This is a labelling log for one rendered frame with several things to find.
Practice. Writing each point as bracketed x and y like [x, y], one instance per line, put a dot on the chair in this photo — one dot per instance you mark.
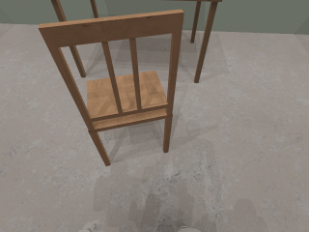
[125, 100]

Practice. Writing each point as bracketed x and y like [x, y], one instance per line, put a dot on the left robot hand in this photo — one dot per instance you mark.
[91, 226]

